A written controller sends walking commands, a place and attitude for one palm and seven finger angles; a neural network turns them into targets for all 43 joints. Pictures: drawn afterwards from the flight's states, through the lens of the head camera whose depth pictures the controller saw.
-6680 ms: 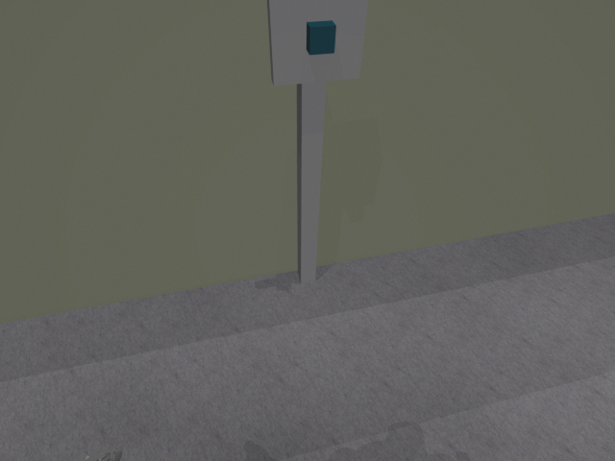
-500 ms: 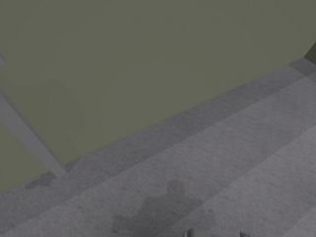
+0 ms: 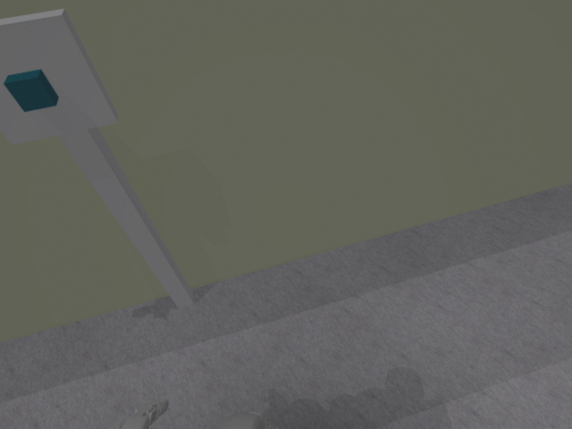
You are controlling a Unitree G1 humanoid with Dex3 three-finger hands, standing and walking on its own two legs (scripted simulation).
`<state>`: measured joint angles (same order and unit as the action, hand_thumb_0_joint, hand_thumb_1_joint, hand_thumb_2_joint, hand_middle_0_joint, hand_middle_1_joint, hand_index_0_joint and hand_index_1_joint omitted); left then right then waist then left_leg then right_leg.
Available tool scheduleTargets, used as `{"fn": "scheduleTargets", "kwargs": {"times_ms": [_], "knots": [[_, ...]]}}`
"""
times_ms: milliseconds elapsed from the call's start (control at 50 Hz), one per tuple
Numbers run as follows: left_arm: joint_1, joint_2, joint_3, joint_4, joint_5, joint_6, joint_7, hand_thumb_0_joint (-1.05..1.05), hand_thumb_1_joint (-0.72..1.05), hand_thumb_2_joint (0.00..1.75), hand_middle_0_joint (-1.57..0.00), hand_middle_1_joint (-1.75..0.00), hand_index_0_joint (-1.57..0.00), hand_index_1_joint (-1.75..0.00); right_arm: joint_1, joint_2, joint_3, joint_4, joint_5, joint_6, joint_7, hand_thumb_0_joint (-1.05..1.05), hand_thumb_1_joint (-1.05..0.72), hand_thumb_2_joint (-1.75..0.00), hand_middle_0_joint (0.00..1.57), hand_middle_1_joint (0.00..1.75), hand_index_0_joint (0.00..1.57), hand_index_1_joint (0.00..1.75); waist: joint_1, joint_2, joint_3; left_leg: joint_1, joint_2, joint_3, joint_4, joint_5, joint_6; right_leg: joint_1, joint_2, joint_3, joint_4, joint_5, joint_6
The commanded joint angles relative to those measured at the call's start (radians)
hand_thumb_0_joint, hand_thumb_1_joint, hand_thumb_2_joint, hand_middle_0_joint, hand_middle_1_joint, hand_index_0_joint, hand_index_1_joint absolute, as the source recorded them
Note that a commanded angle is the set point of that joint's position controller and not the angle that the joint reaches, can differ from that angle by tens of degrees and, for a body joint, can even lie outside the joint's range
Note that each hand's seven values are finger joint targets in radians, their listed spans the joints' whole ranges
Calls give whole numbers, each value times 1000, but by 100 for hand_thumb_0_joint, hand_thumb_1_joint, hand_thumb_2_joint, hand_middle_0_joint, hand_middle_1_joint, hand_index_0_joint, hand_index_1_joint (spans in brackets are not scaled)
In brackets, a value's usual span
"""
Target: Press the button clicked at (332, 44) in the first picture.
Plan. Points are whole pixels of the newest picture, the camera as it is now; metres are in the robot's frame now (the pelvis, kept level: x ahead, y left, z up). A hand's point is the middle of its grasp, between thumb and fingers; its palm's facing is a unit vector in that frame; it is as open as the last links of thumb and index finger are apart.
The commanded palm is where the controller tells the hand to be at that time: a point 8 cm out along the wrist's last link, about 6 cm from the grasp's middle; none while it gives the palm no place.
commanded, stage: turn to face it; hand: left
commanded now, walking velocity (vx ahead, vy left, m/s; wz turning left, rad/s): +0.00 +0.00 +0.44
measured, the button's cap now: (33, 89) +0.62 +0.45 +0.18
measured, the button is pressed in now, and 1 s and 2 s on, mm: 0 0 0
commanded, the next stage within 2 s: take the last steps up to it in 0.34 s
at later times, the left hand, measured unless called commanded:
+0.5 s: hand out of the picture -0.05 +0.25 -0.17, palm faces +0.28 -0.93 -0.25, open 7.4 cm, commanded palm none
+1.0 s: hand out of the picture -0.07 +0.16 -0.16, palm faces +0.40 -0.91 -0.14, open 7.3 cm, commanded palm none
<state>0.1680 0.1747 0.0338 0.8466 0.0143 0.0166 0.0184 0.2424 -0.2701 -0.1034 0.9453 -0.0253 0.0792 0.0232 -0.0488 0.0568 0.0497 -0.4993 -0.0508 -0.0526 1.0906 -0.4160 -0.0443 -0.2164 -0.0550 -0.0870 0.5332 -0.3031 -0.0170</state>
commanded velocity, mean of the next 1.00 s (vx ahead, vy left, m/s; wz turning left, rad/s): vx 0.16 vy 0.01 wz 0.17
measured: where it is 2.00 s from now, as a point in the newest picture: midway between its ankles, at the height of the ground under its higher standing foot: outside the picture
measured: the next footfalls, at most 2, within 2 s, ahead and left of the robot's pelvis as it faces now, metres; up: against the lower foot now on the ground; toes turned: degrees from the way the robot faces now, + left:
left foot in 0.30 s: +0.01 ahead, +0.16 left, +0.00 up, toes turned +14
right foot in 0.68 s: +0.05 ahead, -0.07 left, +0.00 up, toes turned +8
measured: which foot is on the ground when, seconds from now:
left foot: up 0.00-0.28, down 0.30-0.68, up 0.70-1.00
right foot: down 0.00-0.30, up 0.32-0.66, down 0.68-1.00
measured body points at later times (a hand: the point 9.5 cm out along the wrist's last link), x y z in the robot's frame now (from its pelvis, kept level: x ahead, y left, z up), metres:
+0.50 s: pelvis -0.02 +0.04 +0.00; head +0.00 +0.06 +0.45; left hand -0.07 +0.30 -0.15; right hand +0.15 -0.17 -0.13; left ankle -0.03 +0.15 -0.74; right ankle -0.01 -0.10 -0.68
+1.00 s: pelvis +0.06 +0.06 +0.01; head +0.07 +0.05 +0.46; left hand -0.09 +0.21 -0.14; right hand +0.14 -0.17 -0.15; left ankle +0.09 +0.22 -0.69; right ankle +0.01 -0.08 -0.74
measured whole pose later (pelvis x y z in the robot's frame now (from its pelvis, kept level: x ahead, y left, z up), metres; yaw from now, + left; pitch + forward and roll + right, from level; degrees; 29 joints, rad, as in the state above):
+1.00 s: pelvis +0.06 +0.06 +0.01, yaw +18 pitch -1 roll +0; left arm 0.49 0.08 0.02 1.14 0.03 -0.06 0.01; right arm 0.27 -0.20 -0.07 1.08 -0.03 0.03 0.03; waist 0.03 0.02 0.02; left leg -0.52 0.10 0.07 0.83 -0.19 -0.02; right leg 0.01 -0.06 -0.16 0.31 -0.30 0.02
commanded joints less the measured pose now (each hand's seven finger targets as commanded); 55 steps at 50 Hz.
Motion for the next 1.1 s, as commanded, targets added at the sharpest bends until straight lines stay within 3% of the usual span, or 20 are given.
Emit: {"fn": "scheduleTargets", "kwargs": {"times_ms": [0, 160, 240, 260, 280, 300, 400, 540, 600, 620, 640, 660, 680, 700, 740, 780, 1000, 1040, 1060, 1080], "knots": [[-1, 194, 48, -56, 8, -30, 19, 0, 90, 90, -20, -30, -20, -30, -32, -53, -6, -80, 5, -18, 7, 0, -90, -90, 20, 30, 20, 30, 29, -234, 0, -63, 71, 27, 90, 41, -33, 34, -259, 100, -215, 336, -85], [134, 258, 68, 21, 19, -18, 12, 0, 90, 90, -20, -30, -20, -30, -151, -27, 28, -99, 15, -34, 1, 0, -90, -90, 20, 30, 20, 30, 101, -293, -62, 79, 61, 125, -289, -43, -18, 141, -293, 51, -125, 560, -108], [116, 247, 69, 44, 4, -9, 10, 0, 90, 90, -20, -30, -20, -30, -48, -58, 29, -66, 14, -57, -8, 0, -90, -90, 20, 30, 20, 30, 39, -217, -121, 351, 62, 143, -685, 222, 13, 55, -252, -28, 50, 498, -17], [138, 203, 64, 28, -4, -2, 6, 0, 90, 90, -20, -30, -20, -30, -12, -150, 10, -63, 6, -70, -11, 0, -90, -90, 20, 30, 20, 30, 21, 5, -170, 533, 239, -54, -740, 437, 74, -132, -174, -80, 226, 233, 44], [128, 135, 39, -2, -4, 0, 1, 0, 90, 90, -20, -30, -20, -30, 27, -234, -9, -58, 8, -67, -16, 0, -90, -90, 20, 30, 20, 30, 5, 251, -168, 588, 461, -287, -732, 825, 204, -336, -78, -68, 394, -330, 97], [71, 152, 32, -8, 4, 14, 9, 0, 90, 90, -20, -30, -20, -30, 53, -230, -5, -42, 8, -61, -26, 0, -90, -90, 20, 30, 20, 30, -22, 173, -153, 497, 475, -252, -728, 768, 253, -298, -80, 17, 502, -352, 85], [106, 143, 39, 73, 0, 16, -7, 0, 90, 90, -20, -30, -20, -30, -120, -127, 29, -65, 7, -68, -43, 0, -90, -90, 20, 30, 20, 30, 52, 107, -53, 336, 298, -83, -756, 592, 200, -244, -62, 38, 512, -150, 90], [102, 88, 17, 81, 12, -4, -23, 0, 90, 90, -20, -30, -20, -30, -41, -110, 26, -22, -3, -74, -36, 0, -90, -90, 20, 30, 20, 30, 26, 111, -15, 289, 285, -179, -847, 20, 213, -151, -7, -11, 226, -164, 69], [212, 78, 16, 126, 14, -27, -28, 0, 90, 90, -20, -30, -20, -30, -46, -91, 28, -5, 2, -77, -34, 0, -90, -90, 20, 30, 20, 30, 80, 62, 1, 151, 236, -157, -780, -146, 174, 66, 24, -37, -7, -51, 60], [283, 96, 23, 149, 18, -38, -25, 0, 90, 90, -20, -30, -20, -30, -45, -56, 32, -3, 6, -80, -34, 0, -90, -90, 20, 30, 20, 30, 113, -32, -1, 64, 171, -111, -657, -180, 137, 188, -6, 8, -128, -48, 51], [347, 171, 40, 165, 31, -50, -14, 0, 90, 90, -20, -30, -20, -30, -39, 15, 45, -18, 17, -86, -30, 0, -90, -90, 20, 30, 20, 30, 143, -265, 8, -121, 54, 25, -379, -163, 81, 287, -213, 284, -290, -273, -12], [391, 234, 48, 161, 20, -47, -6, 0, 90, 90, -20, -30, -20, -30, -125, 13, 44, -72, 7, -87, -19, 0, -90, -90, 20, 30, 20, 30, 181, -355, 78, -234, 31, 54, -182, -181, 61, 208, -395, 548, -444, -453, -109], [380, 222, 52, 164, 13, -59, 1, 0, 90, 90, -20, -30, -20, -30, -150, -25, 33, -77, -5, -85, -13, 0, -90, -90, 20, 30, 20, 30, 163, -314, 107, -248, 75, -8, -76, -86, 65, 124, -407, 618, -492, -519, -132], [333, 188, 47, 166, 14, -65, 5, 0, 90, 90, -20, -30, -20, -30, -139, -28, 23, -57, -6, -82, -5, 0, -90, -90, 20, 30, 20, 30, 132, -281, 138, -241, 105, -7, -14, -14, 63, 69, -393, 567, -496, -523, -123], [241, 113, 26, 152, 13, -77, 4, 0, 90, 90, -20, -30, -20, -30, -56, -3, 22, 2, -8, -78, 5, 0, -90, -90, 20, 30, 20, 30, 68, -173, 140, -175, 136, 22, 5, 141, 44, 22, -295, 310, -440, -286, -75], [257, 82, 17, 167, 9, -88, 4, 0, 90, 90, -20, -30, -20, -30, -16, 30, 28, 30, -6, -75, 7, 0, -90, -90, 20, 30, 20, 30, 61, -170, 112, -135, 139, 58, -15, 216, 27, 33, -240, 172, -422, -93, -58], [378, 89, 18, 294, 17, -88, 12, 0, 90, 90, -20, -30, -20, -30, -121, 89, 51, 20, 8, -105, 13, 0, -90, -90, 20, 30, 20, 30, 101, -233, 93, 11, 128, 191, -396, 179, 40, 132, -246, 39, -297, 337, -81], [347, 91, 24, 292, 13, -80, 15, 0, 90, 90, -20, -30, -20, -30, -37, 76, 48, 48, 7, -116, 3, 0, -90, -90, 20, 30, 20, 30, 56, -210, 57, 163, 104, 208, -501, 191, 54, 109, -224, 13, -190, 384, -67], [327, 87, 26, 289, 10, -76, 16, 0, 90, 90, -20, -30, -20, -30, 86, 53, 41, 88, 2, -126, -6, 0, -90, -90, 20, 30, 20, 30, -1, -165, -3, 332, 90, 211, -591, 247, 59, 68, -185, -29, -31, 418, -43], [361, 42, 21, 286, 3, -72, 12, 0, 90, 90, -20, -30, -20, -30, 227, -34, 24, 130, -6, -136, -21, 0, -90, -90, 20, 30, 20, 30, -41, 17, -128, 556, 205, 89, -635, 334, 86, -29, -117, -77, 205, 270, -4]]}}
